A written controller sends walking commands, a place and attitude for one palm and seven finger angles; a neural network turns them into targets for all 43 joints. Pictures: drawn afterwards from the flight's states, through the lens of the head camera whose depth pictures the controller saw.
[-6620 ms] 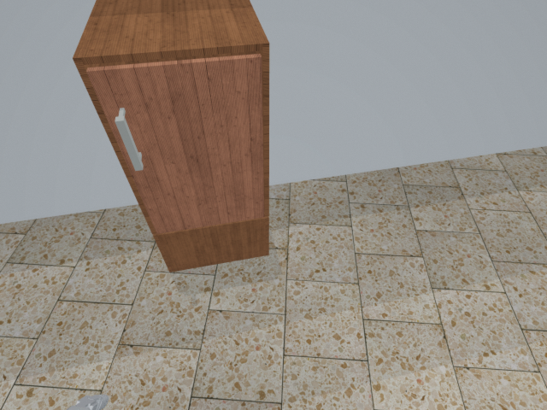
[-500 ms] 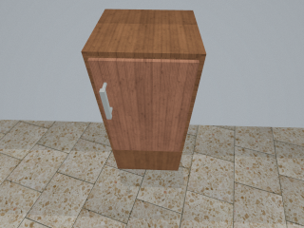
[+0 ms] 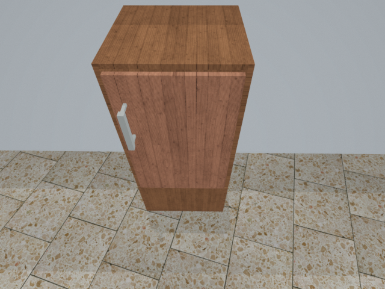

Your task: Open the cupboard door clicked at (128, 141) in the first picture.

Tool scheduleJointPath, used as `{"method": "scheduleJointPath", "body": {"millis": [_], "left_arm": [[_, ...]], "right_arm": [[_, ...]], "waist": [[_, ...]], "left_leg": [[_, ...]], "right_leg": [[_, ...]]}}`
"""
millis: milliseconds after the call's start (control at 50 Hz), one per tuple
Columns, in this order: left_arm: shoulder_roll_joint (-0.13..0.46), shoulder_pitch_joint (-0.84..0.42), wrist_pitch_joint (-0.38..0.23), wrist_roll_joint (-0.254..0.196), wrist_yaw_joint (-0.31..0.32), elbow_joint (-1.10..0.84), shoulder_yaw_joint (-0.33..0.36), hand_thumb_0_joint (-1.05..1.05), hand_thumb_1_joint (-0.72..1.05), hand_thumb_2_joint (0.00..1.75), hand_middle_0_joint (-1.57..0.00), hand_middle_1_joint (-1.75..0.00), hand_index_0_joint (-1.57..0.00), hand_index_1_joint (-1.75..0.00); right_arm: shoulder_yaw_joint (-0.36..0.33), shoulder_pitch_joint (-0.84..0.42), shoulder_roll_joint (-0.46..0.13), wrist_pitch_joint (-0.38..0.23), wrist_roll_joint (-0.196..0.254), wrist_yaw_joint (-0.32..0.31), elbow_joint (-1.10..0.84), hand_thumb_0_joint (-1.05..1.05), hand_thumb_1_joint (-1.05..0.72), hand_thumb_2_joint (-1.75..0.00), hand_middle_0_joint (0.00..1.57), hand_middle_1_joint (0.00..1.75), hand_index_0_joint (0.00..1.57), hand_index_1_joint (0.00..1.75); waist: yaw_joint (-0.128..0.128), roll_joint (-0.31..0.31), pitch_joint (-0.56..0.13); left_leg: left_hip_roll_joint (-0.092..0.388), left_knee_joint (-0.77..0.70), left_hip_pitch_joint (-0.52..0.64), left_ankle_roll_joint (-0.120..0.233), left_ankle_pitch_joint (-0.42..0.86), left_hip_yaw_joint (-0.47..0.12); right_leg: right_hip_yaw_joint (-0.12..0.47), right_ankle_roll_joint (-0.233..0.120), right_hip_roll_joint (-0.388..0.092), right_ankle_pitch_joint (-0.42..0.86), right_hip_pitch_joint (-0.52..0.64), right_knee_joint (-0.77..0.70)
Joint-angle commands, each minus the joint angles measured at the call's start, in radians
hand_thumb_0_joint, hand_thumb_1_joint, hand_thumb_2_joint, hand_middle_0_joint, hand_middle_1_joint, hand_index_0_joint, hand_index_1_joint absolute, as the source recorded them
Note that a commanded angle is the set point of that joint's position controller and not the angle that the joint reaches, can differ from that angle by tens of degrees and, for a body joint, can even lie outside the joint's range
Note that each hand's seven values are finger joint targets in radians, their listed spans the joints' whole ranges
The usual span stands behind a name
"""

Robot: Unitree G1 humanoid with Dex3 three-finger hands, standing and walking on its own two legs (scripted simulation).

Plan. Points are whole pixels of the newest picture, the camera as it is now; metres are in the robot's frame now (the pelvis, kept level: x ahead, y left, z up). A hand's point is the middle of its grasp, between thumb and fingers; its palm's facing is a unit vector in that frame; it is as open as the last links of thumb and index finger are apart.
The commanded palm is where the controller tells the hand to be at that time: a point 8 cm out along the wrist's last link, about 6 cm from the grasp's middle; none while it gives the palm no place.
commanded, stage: look again from close up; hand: left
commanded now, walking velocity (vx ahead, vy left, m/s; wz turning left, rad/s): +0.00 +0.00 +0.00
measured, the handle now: (128, 127) +0.56 +0.24 -0.05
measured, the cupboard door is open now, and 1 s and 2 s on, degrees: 0 0 0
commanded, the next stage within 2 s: raise the hand with hooked fingers in 0.22 s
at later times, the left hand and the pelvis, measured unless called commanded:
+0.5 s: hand (111, 259) +0.18 +0.18 -0.04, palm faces +0.26 -0.96 -0.08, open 7.6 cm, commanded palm +0.11 +0.23 -0.07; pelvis -0.01 -0.01 -0.01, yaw +3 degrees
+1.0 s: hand (97, 273) +0.16 +0.21 -0.06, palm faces +0.00 -1.00 -0.06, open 10.1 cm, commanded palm +0.13 +0.27 -0.05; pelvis -0.07 -0.01 -0.11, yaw +3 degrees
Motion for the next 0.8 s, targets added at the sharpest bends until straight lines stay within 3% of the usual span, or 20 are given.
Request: {"method": "scheduleJointPath", "body": {"millis": [0, 280, 300, 320, 340, 360, 380, 400, 420, 440, 460, 480, 540, 560, 600, 620, 660, 700, 760, 780], "left_arm": [[0.122, 0.047, -0.015, -0.002, 0.012, -0.03, 0.023, 0.0, 0.9, 0.9, -0.2, -0.3, -0.2, -0.3], [0.132, 0.026, -0.018, -0.001, 0.01, -0.039, 0.029, 0.0, 0.9, 0.9, -0.2, -0.3, -0.2, -0.3], [0.145, 0.145, -0.032, -0.001, 0.052, 0.009, 0.034, 0.0, 0.9, 0.9, -0.2, -0.3, -0.2, -0.3], [0.369, -0.639, -0.262, -0.191, 0.044, -1.552, 0.17, 0.0, 0.88, 0.89, -0.2, -0.32, -0.2, -0.32], [0.296, -0.085, -0.208, -0.102, 0.082, -1.214, 0.179, 0.0, 0.85, 0.88, -0.2, -0.33, -0.2, -0.33], [0.042, 0.164, -0.085, -0.164, 0.096, -1.064, 0.045, 0.0, 0.83, 0.87, -0.21, -0.34, -0.21, -0.34], [0.01, 0.066, -0.094, -0.172, 0.071, -1.037, 0.049, 0.0, 0.81, 0.86, -0.21, -0.36, -0.21, -0.36], [0.09, -0.011, -0.152, -0.178, 0.046, -1.041, 0.132, 0.0, 0.78, 0.85, -0.21, -0.37, -0.21, -0.37], [0.1, 0.068, -0.219, -0.179, 0.005, -0.972, 0.186, 0.0, 0.76, 0.84, -0.21, -0.39, -0.21, -0.39], [0.04, 0.199, -0.288, -0.195, -0.048, -0.889, 0.182, 0.0, 0.74, 0.83, -0.21, -0.4, -0.21, -0.4], [0.037, 0.288, -0.355, -0.202, -0.111, -0.822, 0.203, 0.0, 0.71, 0.82, -0.21, -0.42, -0.21, -0.42], [0.026, 0.297, -0.438, -0.22, -0.175, -0.835, 0.205, 0.0, 0.69, 0.81, -0.22, -0.43, -0.22, -0.43], [0.087, 0.205, -0.677, -0.264, -0.378, -0.848, 0.24, 0.0, 0.62, 0.78, -0.22, -0.48, -0.22, -0.48], [0.129, 0.186, -0.702, -0.284, -0.432, -0.816, 0.28, 0.0, 0.6, 0.77, -0.22, -0.5, -0.22, -0.5], [0.139, 0.149, -0.655, -0.335, -0.488, -0.929, 0.279, 0.0, 0.55, 0.75, -0.22, -0.53, -0.22, -0.53], [0.147, 0.119, -0.613, -0.359, -0.492, -0.979, 0.283, 0.0, 0.53, 0.74, -0.23, -0.54, -0.23, -0.54], [0.175, -0.005, -0.555, -0.378, -0.472, -1.114, 0.284, 0.0, 0.48, 0.72, -0.23, -0.57, -0.23, -0.57], [0.206, -0.051, -0.538, -0.361, -0.426, -1.259, 0.295, 0.0, 0.43, 0.7, -0.23, -0.6, -0.23, -0.6], [0.225, -0.14, -0.533, -0.312, -0.366, -1.413, 0.265, 0.0, 0.36, 0.67, -0.24, -0.64, -0.24, -0.64], [0.219, -0.133, -0.523, -0.297, -0.357, -1.408, 0.259, 0.0, 0.34, 0.66, -0.24, -0.66, -0.24, -0.66]], "right_arm": [[-0.02, 0.059, -0.093, -0.017, -0.001, -0.004, -0.024, 0.0, -0.9, -0.9, 0.2, 0.3, 0.2, 0.3], [-0.024, 0.038, -0.095, -0.013, -0.001, -0.004, -0.019, 0.0, -0.9, -0.9, 0.2, 0.3, 0.2, 0.3], [-0.043, -0.07, -0.142, -0.014, 0.01, 0.003, -0.089, 0.0, -0.9, -0.9, 0.2, 0.3, 0.2, 0.3], [-0.054, -0.058, -0.271, -0.189, 0.059, -0.034, -0.418, 0.0, -0.9, -0.9, 0.2, 0.3, 0.2, 0.3], [-0.052, -0.092, -0.188, -0.268, 0.031, -0.073, -0.355, 0.0, -0.9, -0.9, 0.2, 0.3, 0.2, 0.3], [-0.054, -0.13, -0.15, -0.295, 0.064, -0.068, -0.365, 0.0, -0.9, -0.9, 0.2, 0.3, 0.2, 0.3], [-0.064, -0.09, -0.176, -0.302, 0.061, -0.06, -0.349, 0.0, -0.9, -0.9, 0.2, 0.3, 0.2, 0.3], [-0.085, -0.103, -0.205, -0.313, 0.046, -0.057, -0.402, 0.0, -0.9, -0.9, 0.2, 0.3, 0.2, 0.3], [-0.1, -0.088, -0.212, -0.316, 0.027, -0.053, -0.422, 0.0, -0.9, -0.9, 0.2, 0.3, 0.2, 0.3], [-0.105, -0.104, -0.2, -0.323, 0.018, -0.043, -0.459, 0.0, -0.9, -0.9, 0.2, 0.3, 0.2, 0.3], [-0.112, -0.12, -0.194, -0.333, 0.022, -0.024, -0.495, 0.0, -0.9, -0.9, 0.2, 0.3, 0.2, 0.3], [-0.112, -0.123, -0.188, -0.336, 0.017, -0.007, -0.528, 0.0, -0.9, -0.9, 0.2, 0.3, 0.2, 0.3], [-0.125, -0.16, -0.204, -0.351, 0.016, 0.023, -0.61, 0.0, -0.9, -0.9, 0.2, 0.3, 0.2, 0.3], [-0.13, -0.144, -0.214, -0.345, 0.024, 0.028, -0.629, 0.0, -0.9, -0.9, 0.2, 0.3, 0.2, 0.3], [-0.13, -0.175, -0.227, -0.334, 0.036, 0.025, -0.728, 0.0, -0.9, -0.9, 0.2, 0.3, 0.2, 0.3], [-0.129, -0.183, -0.228, -0.327, 0.044, 0.016, -0.763, 0.0, -0.9, -0.9, 0.2, 0.3, 0.2, 0.3], [-0.117, -0.171, -0.229, -0.313, 0.048, 0.0, -0.797, 0.0, -0.9, -0.9, 0.2, 0.3, 0.2, 0.3], [-0.109, -0.131, -0.22, -0.303, 0.045, -0.013, -0.792, 0.0, -0.9, -0.9, 0.2, 0.3, 0.2, 0.3], [-0.089, -0.106, -0.221, -0.291, 0.034, -0.03, -0.767, 0.0, -0.9, -0.9, 0.2, 0.3, 0.2, 0.3], [-0.085, -0.105, -0.217, -0.289, 0.032, -0.034, -0.755, 0.0, -0.9, -0.9, 0.2, 0.3, 0.2, 0.3]], "waist": [[0.0, -0.001, -0.012], [0.0, -0.017, -0.017], [0.04, -0.118, -0.017], [-0.063, 0.117, -0.523], [0.021, 0.256, -0.505], [-0.004, 0.192, -0.296], [-0.049, 0.03, -0.14], [-0.061, -0.085, -0.055], [-0.044, -0.18, -0.096], [-0.006, -0.227, -0.105], [0.037, -0.155, -0.123], [0.054, -0.166, -0.175], [0.054, -0.135, -0.255], [0.06, -0.104, -0.275], [0.07, -0.077, -0.387], [0.064, -0.091, -0.404], [0.029, -0.08, -0.407], [0.014, 0.028, -0.418], [-0.029, 0.053, -0.452], [-0.027, 0.083, -0.457]], "left_leg": [[0.07, -0.086, -0.04, 0.042, 0.204, -0.055], [0.067, -0.079, -0.028, 0.034, 0.202, -0.05], [0.082, 0.161, -0.111, 0.0, 0.261, -0.01], [-0.029, -0.011, 0.104, 0.046, 0.422, -0.028], [0.001, -0.033, 0.17, 0.053, 0.586, -0.03], [0.008, -0.024, 0.05, 0.021, 0.545, -0.047], [-0.003, 0.032, -0.041, 0.027, 0.442, -0.044], [-0.021, 0.078, -0.149, 0.034, 0.319, -0.064], [-0.029, 0.118, -0.211, 0.035, 0.254, -0.054], [-0.036, 0.167, -0.296, 0.03, 0.203, -0.053], [-0.05, 0.22, -0.363, 0.019, 0.186, -0.046], [-0.056, 0.274, -0.429, 0.009, 0.16, -0.039], [-0.069, 0.467, -0.639, 0.004, 0.051, -0.03], [-0.072, 0.522, -0.679, 0.007, 0.037, -0.028], [-0.081, 0.568, -0.713, 0.021, -0.018, -0.008], [-0.083, 0.588, -0.737, 0.026, -0.047, -0.003], [-0.07, 0.612, -0.762, 0.034, -0.118, -0.029], [-0.049, 0.622, -0.733, 0.04, -0.107, -0.039], [-0.029, 0.639, -0.699, 0.049, -0.059, -0.07], [-0.027, 0.636, -0.695, 0.047, -0.061, -0.076]], "right_leg": [[0.059, -0.048, -0.057, 0.242, 0.028, -0.071], [0.067, -0.054, -0.063, 0.264, 0.032, -0.095], [0.14, -0.025, -0.131, 0.782, 0.064, -0.099], [0.072, -0.058, -0.054, 0.697, 0.18, -0.003], [0.023, -0.067, 0.015, 0.458, 0.139, 0.046], [-0.05, -0.047, 0.022, 0.266, 0.007, 0.019], [-0.068, -0.027, 0.025, 0.292, -0.082, -0.001], [-0.074, -0.017, 0.026, 0.257, -0.164, 0.013], [-0.083, -0.01, 0.031, 0.196, -0.212, 0.043], [-0.086, -0.01, 0.036, 0.15, -0.254, 0.099], [-0.068, -0.023, 0.029, 0.149, -0.267, 0.163], [-0.06, -0.029, 0.03, 0.136, -0.29, 0.232], [0.018, -0.039, 0.018, 0.052, -0.408, 0.382], [0.066, -0.048, 0.01, 0.02, -0.426, 0.409], [0.096, -0.039, 0.005, -0.083, -0.429, 0.419], [0.119, -0.03, 0.002, -0.144, -0.432, 0.402], [0.123, -0.026, 0.019, -0.289, -0.502, 0.398], [0.113, -0.03, 0.029, -0.277, -0.523, 0.408], [0.062, -0.037, 0.05, -0.166, -0.56, 0.471], [0.054, -0.038, 0.05, -0.167, -0.576, 0.472]]}}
